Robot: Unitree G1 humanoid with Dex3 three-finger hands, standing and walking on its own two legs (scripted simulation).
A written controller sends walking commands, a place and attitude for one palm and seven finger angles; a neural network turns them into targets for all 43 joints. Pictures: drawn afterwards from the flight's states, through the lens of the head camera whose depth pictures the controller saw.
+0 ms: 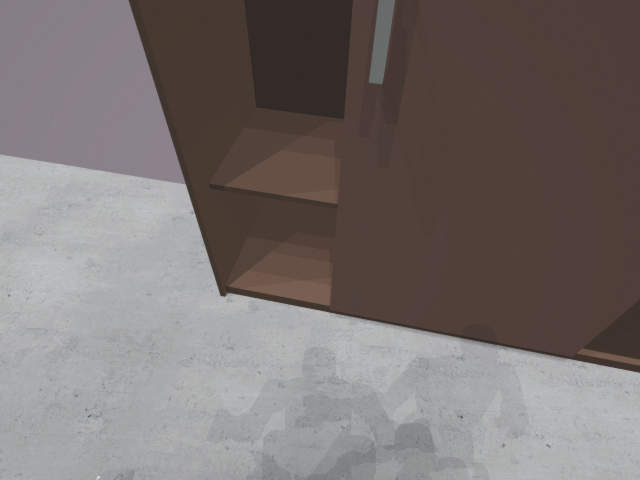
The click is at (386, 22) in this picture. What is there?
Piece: wardrobe's sliding door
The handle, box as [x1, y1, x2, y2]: [369, 0, 394, 83]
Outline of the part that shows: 394,0 379,0 378,2 369,82 382,82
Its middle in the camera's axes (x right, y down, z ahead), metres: +0.10 -0.36 +0.61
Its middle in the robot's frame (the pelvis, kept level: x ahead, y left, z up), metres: +0.74 -0.05 +0.27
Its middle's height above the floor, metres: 1.04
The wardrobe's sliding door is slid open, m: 0.40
